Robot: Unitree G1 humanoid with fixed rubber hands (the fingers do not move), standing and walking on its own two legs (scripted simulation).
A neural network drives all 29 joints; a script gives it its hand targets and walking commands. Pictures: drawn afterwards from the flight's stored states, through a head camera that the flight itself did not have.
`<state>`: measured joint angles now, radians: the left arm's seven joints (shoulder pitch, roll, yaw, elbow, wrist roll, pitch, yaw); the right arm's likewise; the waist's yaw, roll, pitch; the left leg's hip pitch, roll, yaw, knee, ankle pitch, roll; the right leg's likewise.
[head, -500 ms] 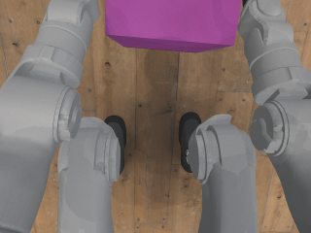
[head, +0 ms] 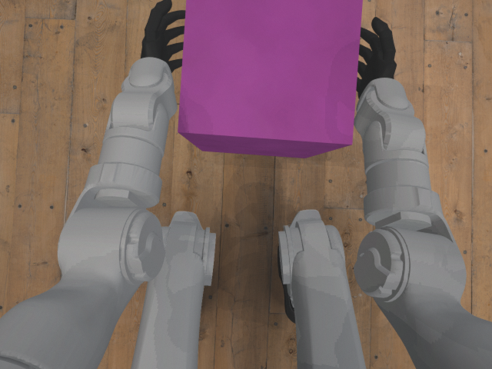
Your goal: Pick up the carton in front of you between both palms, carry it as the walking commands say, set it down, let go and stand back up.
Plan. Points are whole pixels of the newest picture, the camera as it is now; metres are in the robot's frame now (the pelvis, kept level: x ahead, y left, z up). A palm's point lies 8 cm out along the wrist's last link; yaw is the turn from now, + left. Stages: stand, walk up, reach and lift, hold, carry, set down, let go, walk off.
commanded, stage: reach and lift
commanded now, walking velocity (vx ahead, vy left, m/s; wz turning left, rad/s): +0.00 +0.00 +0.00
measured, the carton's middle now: (262, 86) +0.53 -0.03 -0.15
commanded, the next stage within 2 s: none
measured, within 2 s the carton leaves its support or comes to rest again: neither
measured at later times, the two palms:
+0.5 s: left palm (101, 32) +0.49 +0.13 +0.07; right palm (445, 58) +0.47 -0.17 +0.07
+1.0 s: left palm out of the picture +0.44 +0.14 +0.23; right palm out of the picture +0.43 -0.16 +0.23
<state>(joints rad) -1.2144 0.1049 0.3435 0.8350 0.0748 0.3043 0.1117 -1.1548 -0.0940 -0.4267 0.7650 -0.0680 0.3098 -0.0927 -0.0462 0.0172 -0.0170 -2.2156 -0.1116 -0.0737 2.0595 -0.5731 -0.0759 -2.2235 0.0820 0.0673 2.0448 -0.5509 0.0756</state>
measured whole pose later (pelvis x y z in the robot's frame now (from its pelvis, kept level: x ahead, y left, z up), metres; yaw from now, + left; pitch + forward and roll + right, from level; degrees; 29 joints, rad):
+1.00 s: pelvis +0.06 +0.00 +0.26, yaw +0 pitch +27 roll +0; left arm -0.57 -0.11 0.37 0.63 0.19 0.31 0.06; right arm -0.55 0.10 -0.39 0.60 -0.20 0.33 -0.03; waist -0.02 0.02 -0.22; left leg -1.17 -0.09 -0.13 1.14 -0.44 -0.03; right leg -1.17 0.08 0.12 1.13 -0.43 0.04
